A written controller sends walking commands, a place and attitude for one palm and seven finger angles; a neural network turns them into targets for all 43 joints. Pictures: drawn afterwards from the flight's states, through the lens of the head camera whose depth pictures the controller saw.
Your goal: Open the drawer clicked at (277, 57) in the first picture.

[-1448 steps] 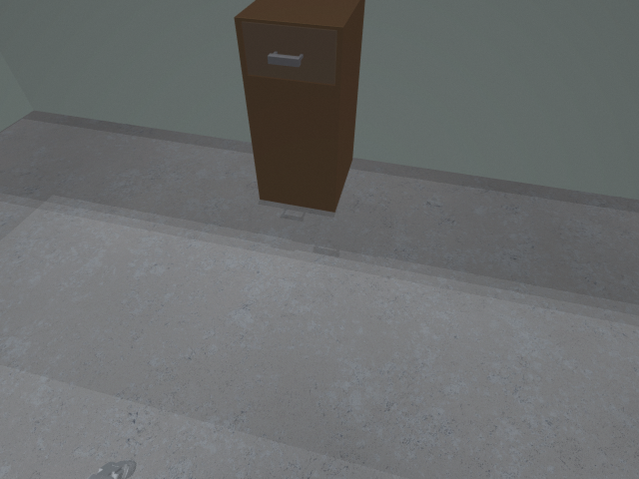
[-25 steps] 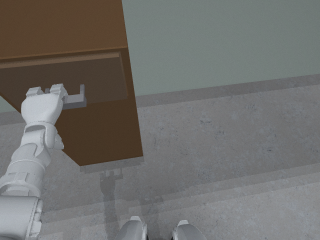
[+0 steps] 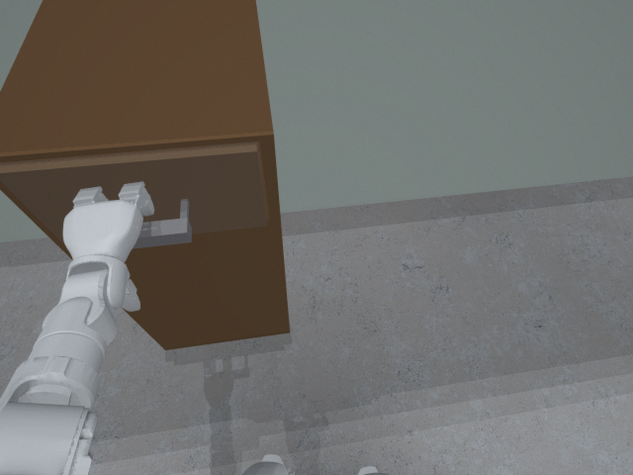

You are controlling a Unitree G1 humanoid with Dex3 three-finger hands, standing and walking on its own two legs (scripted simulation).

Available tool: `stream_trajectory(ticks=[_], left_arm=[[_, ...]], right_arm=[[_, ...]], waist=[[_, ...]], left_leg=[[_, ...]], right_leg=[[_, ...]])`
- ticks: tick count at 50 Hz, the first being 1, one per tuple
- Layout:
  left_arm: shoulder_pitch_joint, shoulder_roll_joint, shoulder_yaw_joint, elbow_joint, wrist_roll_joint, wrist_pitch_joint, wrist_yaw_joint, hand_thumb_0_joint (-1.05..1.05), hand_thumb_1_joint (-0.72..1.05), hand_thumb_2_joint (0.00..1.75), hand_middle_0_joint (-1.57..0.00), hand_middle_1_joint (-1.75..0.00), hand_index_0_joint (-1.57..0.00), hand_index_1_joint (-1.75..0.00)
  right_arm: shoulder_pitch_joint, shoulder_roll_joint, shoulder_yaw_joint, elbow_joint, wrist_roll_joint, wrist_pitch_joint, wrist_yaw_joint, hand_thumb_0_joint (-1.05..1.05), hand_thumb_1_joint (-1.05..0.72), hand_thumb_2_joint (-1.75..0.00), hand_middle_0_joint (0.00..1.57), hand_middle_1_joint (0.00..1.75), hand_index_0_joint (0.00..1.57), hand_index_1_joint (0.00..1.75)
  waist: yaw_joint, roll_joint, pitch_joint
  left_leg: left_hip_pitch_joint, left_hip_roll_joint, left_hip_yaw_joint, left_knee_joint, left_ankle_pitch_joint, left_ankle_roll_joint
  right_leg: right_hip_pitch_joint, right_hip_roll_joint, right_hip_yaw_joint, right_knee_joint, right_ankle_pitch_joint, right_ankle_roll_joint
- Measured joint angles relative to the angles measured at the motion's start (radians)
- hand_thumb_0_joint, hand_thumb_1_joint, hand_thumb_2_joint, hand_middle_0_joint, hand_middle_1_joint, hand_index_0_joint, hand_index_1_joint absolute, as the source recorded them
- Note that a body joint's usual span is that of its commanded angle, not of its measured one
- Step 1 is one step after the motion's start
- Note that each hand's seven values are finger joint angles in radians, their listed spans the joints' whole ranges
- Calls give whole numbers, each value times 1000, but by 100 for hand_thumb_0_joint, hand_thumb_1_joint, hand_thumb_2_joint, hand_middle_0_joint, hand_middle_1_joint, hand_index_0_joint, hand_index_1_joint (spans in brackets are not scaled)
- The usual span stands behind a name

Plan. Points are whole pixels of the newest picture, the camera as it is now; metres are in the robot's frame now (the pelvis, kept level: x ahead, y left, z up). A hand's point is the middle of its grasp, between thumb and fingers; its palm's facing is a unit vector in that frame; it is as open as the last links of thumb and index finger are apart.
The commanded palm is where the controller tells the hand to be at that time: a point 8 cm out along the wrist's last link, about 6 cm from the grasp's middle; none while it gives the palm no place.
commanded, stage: lift the hand off the handle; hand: left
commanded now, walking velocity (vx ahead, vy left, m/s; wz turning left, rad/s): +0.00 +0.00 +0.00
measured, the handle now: (151, 221) +0.46 +0.25 -0.01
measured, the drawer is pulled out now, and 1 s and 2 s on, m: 0.02 0.02 0.02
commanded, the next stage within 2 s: draw the hand back to the body in 1.00 s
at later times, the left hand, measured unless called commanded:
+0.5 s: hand (94, 219) +0.40 +0.28 +0.08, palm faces -0.02 -0.04 -1.00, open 13.8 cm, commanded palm +0.38 +0.28 +0.14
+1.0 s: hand (64, 181) +0.41 +0.28 +0.14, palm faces -0.01 -0.03 -1.00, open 13.9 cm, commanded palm +0.38 +0.28 +0.19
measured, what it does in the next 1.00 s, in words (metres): stands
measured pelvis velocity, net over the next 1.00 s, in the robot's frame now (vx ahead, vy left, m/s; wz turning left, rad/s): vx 0.00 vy -0.01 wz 0.03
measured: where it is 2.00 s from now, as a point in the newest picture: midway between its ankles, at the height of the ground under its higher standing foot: outside the picture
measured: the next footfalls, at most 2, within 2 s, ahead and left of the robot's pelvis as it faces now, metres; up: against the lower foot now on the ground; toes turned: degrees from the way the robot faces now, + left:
none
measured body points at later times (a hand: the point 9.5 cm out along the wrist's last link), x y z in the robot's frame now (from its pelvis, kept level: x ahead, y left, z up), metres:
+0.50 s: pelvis +0.00 +0.00 +0.03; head +0.04 +0.00 +0.47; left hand +0.40 +0.28 +0.13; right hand +0.09 -0.27 -0.10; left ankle -0.01 +0.07 -0.69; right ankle -0.03 -0.12 -0.69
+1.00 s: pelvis +0.00 -0.01 +0.04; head +0.04 -0.02 +0.49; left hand +0.40 +0.28 +0.19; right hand +0.11 -0.27 -0.09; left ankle -0.01 +0.07 -0.69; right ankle -0.03 -0.12 -0.69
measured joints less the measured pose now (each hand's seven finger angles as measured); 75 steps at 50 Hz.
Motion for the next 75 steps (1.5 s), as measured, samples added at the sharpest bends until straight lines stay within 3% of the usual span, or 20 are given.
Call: stream_trajectory(ticks=[6,16,26,35,46,57,63,69,75], left_arm=[[20,8,-1,-34,-16,17,-48,0,-49,30,-32,-120,-39,-122],[3,27,-36,-72,-38,38,-121,0,-49,30,-32,-120,-34,-121],[-7,42,-33,-110,-43,-5,-188,0,-49,30,-32,-120,-32,-120],[-26,62,-37,-153,-69,10,-228,0,-49,30,-32,-120,-32,-120],[-37,91,-35,-202,-93,14,-333,0,-49,30,-32,-120,-32,-120],[-25,84,-47,-227,-102,0,-380,0,-49,30,-31,-120,-32,-120],[124,68,-2,-420,-125,-30,-349,0,-49,30,-32,-120,-32,-120],[247,59,10,-553,-153,54,-322,0,-49,30,-31,-120,-32,-120],[335,65,-12,-653,-172,131,-363,0,-49,30,-31,-120,-32,-120]], right_arm=[[0,2,5,-12,10,5,-7,0,-90,-90,21,30,20,30],[-1,-16,-1,-30,25,11,-11,0,-90,-90,21,30,20,29],[-6,-18,5,-47,32,16,-23,0,-90,-90,21,30,20,29],[-3,-21,4,-46,39,14,-22,1,-90,-90,21,30,20,29],[-16,-25,15,-50,50,27,-33,1,-90,-90,21,30,20,29],[-43,-31,14,-65,51,36,-28,1,-90,-90,21,30,20,29],[-47,-26,-1,-76,40,32,-18,1,-90,-90,20,30,20,29],[-76,-25,11,-72,46,38,-4,1,-90,-90,20,30,20,29],[-115,-22,28,-79,48,32,-12,1,-90,-90,20,30,20,29]], waist=[[-3,-1,9],[14,2,23],[23,-7,39],[34,5,51],[40,3,67],[57,-2,79],[64,8,71],[83,19,73],[105,22,85]], left_leg=[[75,0,4,-62,21,2],[168,-9,4,-134,54,3],[230,-14,3,-181,77,0],[270,-17,-1,-218,94,-2],[341,-18,-2,-277,112,-4],[353,-22,-4,-294,119,-5],[367,-19,2,-302,115,-3],[407,-23,6,-321,119,-2],[452,-33,-9,-342,133,-1]], right_leg=[[74,-3,10,-63,24,1],[165,-15,13,-126,51,1],[221,-21,15,-160,67,-2],[260,-26,14,-193,80,-5],[329,-29,17,-248,97,-8],[339,-33,15,-259,100,-9],[353,-32,23,-271,100,-7],[389,-37,27,-282,101,-4],[437,-46,13,-300,106,-4]])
